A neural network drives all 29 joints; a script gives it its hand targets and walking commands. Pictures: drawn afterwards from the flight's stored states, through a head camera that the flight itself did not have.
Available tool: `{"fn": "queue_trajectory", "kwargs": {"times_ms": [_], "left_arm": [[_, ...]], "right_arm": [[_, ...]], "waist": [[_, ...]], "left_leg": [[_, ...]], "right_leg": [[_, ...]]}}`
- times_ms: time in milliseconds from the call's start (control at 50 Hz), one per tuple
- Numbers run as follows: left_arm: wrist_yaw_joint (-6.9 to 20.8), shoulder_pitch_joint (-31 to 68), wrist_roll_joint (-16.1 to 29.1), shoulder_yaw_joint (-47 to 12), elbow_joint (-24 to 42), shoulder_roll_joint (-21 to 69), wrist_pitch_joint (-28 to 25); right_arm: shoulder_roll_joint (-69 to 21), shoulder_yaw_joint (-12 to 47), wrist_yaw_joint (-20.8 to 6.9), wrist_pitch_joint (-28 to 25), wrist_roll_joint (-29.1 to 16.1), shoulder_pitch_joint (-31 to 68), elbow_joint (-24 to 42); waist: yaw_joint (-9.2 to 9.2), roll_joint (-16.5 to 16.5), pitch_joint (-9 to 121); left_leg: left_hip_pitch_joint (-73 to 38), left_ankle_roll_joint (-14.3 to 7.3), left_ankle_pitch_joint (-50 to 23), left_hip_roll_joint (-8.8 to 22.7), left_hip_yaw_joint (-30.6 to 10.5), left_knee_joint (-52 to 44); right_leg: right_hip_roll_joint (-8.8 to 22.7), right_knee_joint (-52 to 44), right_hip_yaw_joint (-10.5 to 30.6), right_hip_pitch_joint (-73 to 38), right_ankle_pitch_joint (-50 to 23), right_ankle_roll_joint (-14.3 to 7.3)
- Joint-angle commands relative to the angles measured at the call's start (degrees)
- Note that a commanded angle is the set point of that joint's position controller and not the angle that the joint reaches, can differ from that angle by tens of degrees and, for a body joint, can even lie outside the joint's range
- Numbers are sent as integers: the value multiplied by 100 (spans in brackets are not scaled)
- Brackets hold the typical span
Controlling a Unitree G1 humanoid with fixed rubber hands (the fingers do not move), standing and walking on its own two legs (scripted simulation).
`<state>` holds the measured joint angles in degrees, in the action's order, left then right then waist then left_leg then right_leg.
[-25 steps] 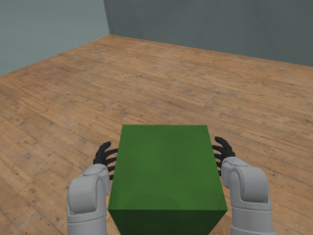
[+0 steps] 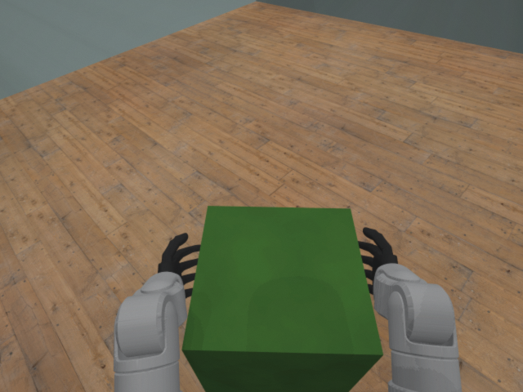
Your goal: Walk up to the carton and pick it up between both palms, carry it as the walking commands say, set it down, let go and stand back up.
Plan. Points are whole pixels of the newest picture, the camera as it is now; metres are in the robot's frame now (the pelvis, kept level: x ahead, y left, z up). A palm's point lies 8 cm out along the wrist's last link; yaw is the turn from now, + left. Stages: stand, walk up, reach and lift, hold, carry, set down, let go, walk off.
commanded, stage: carry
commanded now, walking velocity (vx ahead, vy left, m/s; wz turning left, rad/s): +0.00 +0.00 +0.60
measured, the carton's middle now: (276, 308) +0.26 -0.01 +0.01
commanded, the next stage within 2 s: none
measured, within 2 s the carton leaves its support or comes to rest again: neither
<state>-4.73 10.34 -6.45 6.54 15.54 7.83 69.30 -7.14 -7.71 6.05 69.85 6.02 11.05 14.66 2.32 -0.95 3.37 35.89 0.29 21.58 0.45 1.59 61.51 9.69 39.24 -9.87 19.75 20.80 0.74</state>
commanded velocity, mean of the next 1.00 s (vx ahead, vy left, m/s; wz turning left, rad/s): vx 0.00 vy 0.00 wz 0.60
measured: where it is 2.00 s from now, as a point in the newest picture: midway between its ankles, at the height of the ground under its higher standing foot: outside the picture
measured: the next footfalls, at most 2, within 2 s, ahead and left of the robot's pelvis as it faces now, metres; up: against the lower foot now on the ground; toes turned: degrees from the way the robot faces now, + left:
left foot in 0.14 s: +0.05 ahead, +0.16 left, +0.00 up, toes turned +9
right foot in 0.40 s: +0.02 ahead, -0.09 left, +0.00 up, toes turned +4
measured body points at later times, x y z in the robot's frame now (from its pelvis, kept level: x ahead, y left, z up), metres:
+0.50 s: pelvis -0.04 +0.02 +0.00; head -0.03 +0.00 +0.45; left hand +0.19 +0.23 +0.07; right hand +0.27 -0.07 +0.05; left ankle -0.03 +0.15 -0.69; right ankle -0.02 -0.10 -0.73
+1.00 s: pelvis -0.07 +0.03 +0.00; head -0.05 +0.02 +0.45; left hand +0.10 +0.30 +0.07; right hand +0.25 +0.03 +0.06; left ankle -0.10 +0.15 -0.70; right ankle -0.02 -0.08 -0.73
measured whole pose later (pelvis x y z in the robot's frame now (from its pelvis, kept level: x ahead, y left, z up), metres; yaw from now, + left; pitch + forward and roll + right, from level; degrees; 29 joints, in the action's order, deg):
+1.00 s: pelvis -0.07 +0.03 +0.00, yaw +32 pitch +3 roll +1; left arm -4.7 9.3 -5.7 6.6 18.7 7.7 68.6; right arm -7.8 -7.2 6.2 69.0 5.8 10.5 17.3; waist 1.1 -1.4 2.8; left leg 30.7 -0.4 21.7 -3.0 -1.6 48.2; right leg 5.3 38.4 -7.1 20.9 19.9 0.9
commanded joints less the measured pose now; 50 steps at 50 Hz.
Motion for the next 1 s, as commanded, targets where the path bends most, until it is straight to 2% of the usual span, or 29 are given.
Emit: {"fn": "queue_trajectory", "kwargs": {"times_ms": [0,60,80,100,120,140,160,200,320,380,400,420,440,460,500,540,600,620,640,660,680,700,780,860,900,920,940,960,980], "left_arm": [[1422,2884,2296,-3799,1086,5102,-139],[1380,3025,2271,-3887,1176,5043,-151],[1359,3083,2258,-3946,1191,5048,-150],[1351,3100,2270,-4026,1270,5035,-149],[1342,3246,2289,-4106,1333,4951,-164],[1351,3155,2248,-4130,1164,4957,-130],[1376,3312,2348,-4194,1116,5086,-145],[1416,3315,2521,-4423,1227,5340,-228],[1447,3497,2815,-4596,1640,5371,-251],[1459,3258,2692,-4501,1417,5272,-197],[1458,3141,2605,-4412,1289,5150,-183],[1481,2991,2540,-4302,1162,5224,-188],[1465,3138,2486,-4168,1173,5301,-154],[1466,3220,2473,-4149,1224,5260,-134],[1433,3161,2404,-4098,1306,5147,-125],[1410,3044,2391,-4005,1279,5153,-147],[1372,2800,2272,-3975,1161,5065,-153],[1357,2899,2289,-4040,1223,5072,-168],[1351,2930,2297,-4085,1276,5043,-176],[1353,3062,2335,-4200,1341,5014,-178],[1379,3125,2326,-4202,1220,5027,-139],[1388,3095,2319,-4212,1030,5142,-170],[1424,3607,2789,-4641,1783,5440,-295],[1425,3283,2725,-4506,1539,5325,-229],[1445,3162,2670,-4447,1383,5301,-206],[1447,3028,2623,-4392,1360,5217,-197],[1465,2887,2533,-4262,1166,5162,-206],[1479,2999,2538,-4188,1198,5281,-184],[1479,3005,2509,-4116,1184,5339,-162]], "right_arm": [[-5336,4638,-1481,-146,-2764,3671,1331],[-5351,4505,-1498,-126,-2735,3528,1106],[-5405,4469,-1515,-140,-2745,3433,1013],[-5389,4396,-1539,-157,-2708,3309,911],[-5443,4315,-1573,-164,-2693,3214,819],[-5400,4208,-1580,-148,-2635,3113,552],[-5400,4118,-1590,-221,-2539,2957,543],[-5437,4187,-1577,-308,-2554,3113,851],[-5360,4268,-1499,-353,-2463,3010,1397],[-5214,4328,-1481,-295,-2453,3057,1364],[-5205,4363,-1481,-262,-2445,3042,1326],[-5225,4488,-1481,-228,-2482,3308,1507],[-5330,4544,-1515,-207,-2525,3515,1468],[-5353,4540,-1531,-197,-2585,3444,1345],[-5393,4540,-1534,-179,-2701,3369,1341],[-5333,4628,-1511,-173,-2778,3544,1535],[-5258,4543,-1515,-155,-2767,3448,1434],[-5294,4497,-1524,-163,-2741,3329,1310],[-5343,4480,-1552,-176,-2735,3315,1272],[-5365,4409,-1575,-177,-2702,3121,1100],[-5346,4250,-1600,-162,-2613,2937,777],[-5336,4202,-1593,-180,-2524,2861,730],[-5489,4351,-1553,-339,-2579,3097,1445],[-5323,4330,-1512,-277,-2446,2878,1418],[-5226,4389,-1493,-255,-2446,2984,1432],[-5184,4434,-1472,-232,-2453,3010,1483],[-5202,4544,-1453,-201,-2472,3140,1548],[-5332,4604,-1486,-180,-2495,3273,1502],[-5374,4670,-1493,-189,-2591,3383,1546]], "waist": [[-285,1602,1838],[-268,1820,1901],[-190,1570,2068],[-138,838,2211],[-42,-36,2241],[-158,-1499,2209],[-96,-1944,2285],[-132,-1116,2415],[-127,-1205,2172],[-235,-1058,2079],[-274,534,1963],[-289,2444,1715],[-232,1519,1398],[-222,673,1334],[-207,984,1570],[-247,1485,1795],[-264,1745,2107],[-196,1440,2267],[-94,842,2395],[-52,-301,2322],[-116,-1712,2289],[-116,-1202,2370],[-117,-1051,2456],[-113,-1107,2214],[-217,-1026,2210],[-253,-140,2235],[-266,2067,1996],[-214,1851,1683],[-214,1026,1584]], "left_leg": [[131,281,359,111,480,-796],[-575,100,206,-15,769,-1716],[-1103,19,-154,-75,771,-2409],[-1800,-57,-592,-15,423,-3115],[-2727,-336,-1626,685,-698,-3386],[-3437,-769,-5018,1858,-2487,-3133],[-3639,-1212,-6633,1835,-3080,-3092],[-3503,-1078,-5485,1491,-2505,-3045],[-2090,-847,-2485,1036,-2404,-3688],[-553,-298,-1160,574,-1961,-3555],[516,79,-39,-131,-1036,-2597],[1109,194,1037,-434,210,-558],[834,173,1037,95,26,302],[560,148,648,192,-48,416],[259,263,356,120,162,-81],[-97,244,613,-79,422,-929],[-742,44,191,-191,707,-2149],[-1298,-47,-408,-296,717,-2794],[-2197,-169,-995,-54,112,-3312],[-3101,-527,-2977,948,-1437,-3379],[-3768,-1080,-6033,1876,-3256,-3314],[-3801,-1237,-6327,1578,-2827,-2969],[-3182,-1004,-4563,1124,-2463,-3284],[-2192,-833,-2986,898,-2561,-3638],[-1052,-461,-2144,595,-2211,-3487],[-227,-142,-1159,183,-1613,-2799],[898,141,710,-718,-134,-1060],[902,170,1199,-76,-41,84],[609,133,883,55,-103,191]], "right_leg": [[1189,-779,566,-1760,-3755,-344],[1517,-618,433,-1380,-2950,-278],[1491,-329,269,-1225,-2624,-136],[1202,352,-17,-880,-2145,108],[907,1150,-63,274,-1048,340],[86,1997,-172,1579,1383,612],[-535,2282,478,1914,2157,698],[-452,2371,715,1794,1441,655],[-897,782,605,407,670,473],[-792,-1338,643,-1714,264,211],[480,-2237,1856,-2387,852,-90],[2290,-2517,3106,-1753,463,-739],[2340,-2494,2840,-1052,-98,-1001],[1931,-2233,1988,-879,-796,-863],[1378,-1436,732,-1356,-2760,-482],[1147,-795,243,-1717,-4263,-324],[1325,-320,165,-1810,-3862,-165],[1231,69,-28,-1587,-3563,16],[1002,773,-146,-903,-2715,234],[588,1575,-167,532,-977,540],[-501,2173,-26,1847,1846,775],[-424,2459,735,1629,2036,760],[-647,1627,771,1303,1014,635],[-986,328,636,128,723,498],[-899,-1268,599,-1472,140,320],[-23,-2058,1322,-2366,245,140],[2021,-2339,2954,-2337,-774,-512],[2412,-2120,2738,-1646,-1663,-958],[1942,-1822,2007,-1466,-2519,-865]]}}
